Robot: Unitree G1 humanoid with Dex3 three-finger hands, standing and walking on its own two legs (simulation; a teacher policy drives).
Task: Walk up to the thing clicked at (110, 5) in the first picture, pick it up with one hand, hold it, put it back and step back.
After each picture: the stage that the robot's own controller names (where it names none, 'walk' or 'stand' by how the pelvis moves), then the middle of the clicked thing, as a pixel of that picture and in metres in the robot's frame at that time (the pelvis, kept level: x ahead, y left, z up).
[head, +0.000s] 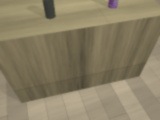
stand; out of the picture +1.03 -0.19 -0.02
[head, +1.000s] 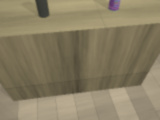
walk; out of the picture +0.94 -0.15 +0.01
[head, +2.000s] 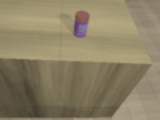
walk; (81, 25) +0.67 +0.04 +0.01
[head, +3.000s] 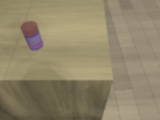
stand; (32, 36) +0.57 +0.24 +0.01
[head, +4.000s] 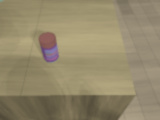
stand; (49, 48) +0.51 +0.16 +0.00
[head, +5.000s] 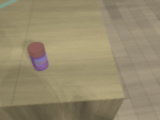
stand; (38, 57) +0.49 +0.20 -0.02
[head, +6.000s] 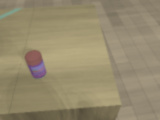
stand; (36, 65) +0.47 +0.22 -0.02
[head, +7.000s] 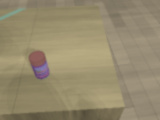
stand; (39, 65) +0.47 +0.21 -0.02
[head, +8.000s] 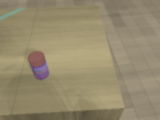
stand; (39, 66) +0.47 +0.21 -0.02
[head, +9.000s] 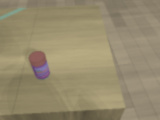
rise first; (40, 66) +0.47 +0.20 -0.02
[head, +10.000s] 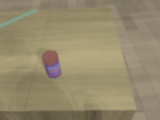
rise first; (52, 65) +0.47 +0.18 -0.02
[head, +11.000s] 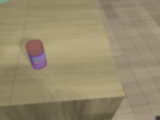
go down; (37, 55) +0.50 +0.17 +0.00
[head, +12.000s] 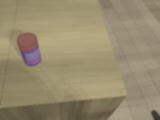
go down; (30, 50) +0.48 +0.17 +0.02
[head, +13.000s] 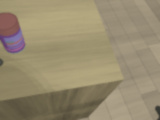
close in; (10, 34) +0.49 +0.18 +0.06
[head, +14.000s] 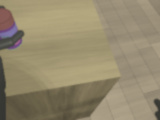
close; (6, 30) +0.51 +0.19 +0.07
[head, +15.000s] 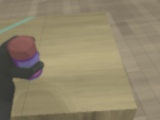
lift; (27, 59) +0.33 +0.17 +0.20
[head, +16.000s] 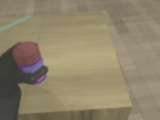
hold; (31, 64) +0.33 +0.17 +0.17
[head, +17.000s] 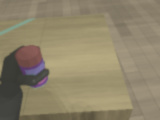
hold; (33, 67) +0.33 +0.16 +0.16
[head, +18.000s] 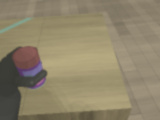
hold; (30, 68) +0.32 +0.17 +0.16
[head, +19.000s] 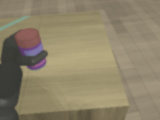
crouch; (32, 50) +0.38 +0.17 +0.18
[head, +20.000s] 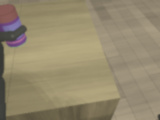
lower; (10, 27) +0.48 +0.20 +0.18
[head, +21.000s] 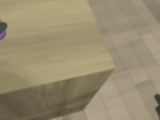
lower; out of the picture +0.53 +0.20 +0.08
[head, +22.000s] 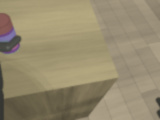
lower; (4, 35) +0.50 +0.19 +0.06
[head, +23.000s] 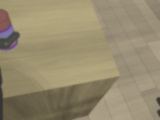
lower; (2, 31) +0.50 +0.19 +0.07
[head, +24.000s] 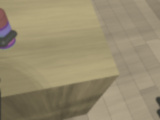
lower; out of the picture +0.51 +0.20 +0.07
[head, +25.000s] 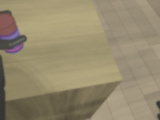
open; (8, 35) +0.50 +0.19 +0.06
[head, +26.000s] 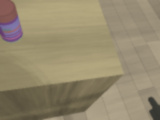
sink last; (7, 22) +0.51 +0.19 +0.07
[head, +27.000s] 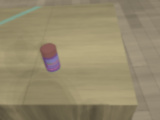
sink last; (50, 58) +0.49 +0.19 +0.01
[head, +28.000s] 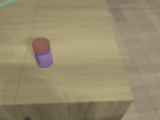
stand; (43, 53) +0.49 +0.18 +0.01
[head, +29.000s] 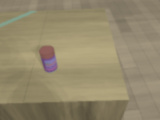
stand; (48, 59) +0.53 +0.19 -0.02
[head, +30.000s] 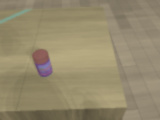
stand; (43, 63) +0.49 +0.20 -0.02
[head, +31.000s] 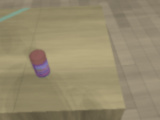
stand; (40, 64) +0.48 +0.21 -0.02
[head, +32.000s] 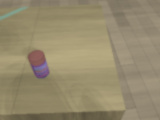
stand; (39, 65) +0.47 +0.21 -0.02
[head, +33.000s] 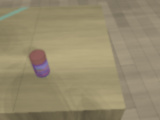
stand; (40, 64) +0.48 +0.21 -0.02
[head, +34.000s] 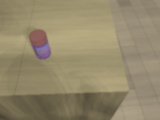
walk; (40, 45) +0.51 +0.20 -0.02
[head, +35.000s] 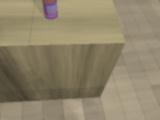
walk; (50, 6) +0.72 +0.17 +0.00
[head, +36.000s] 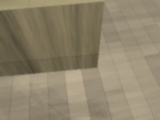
walk; out of the picture +1.02 +0.29 +0.01
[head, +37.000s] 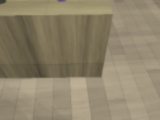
stand; out of the picture +1.10 +0.18 -0.01
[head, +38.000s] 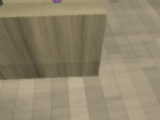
stand; out of the picture +1.13 +0.20 -0.02
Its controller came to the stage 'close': yes
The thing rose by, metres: 0.20
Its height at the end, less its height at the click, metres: +0.00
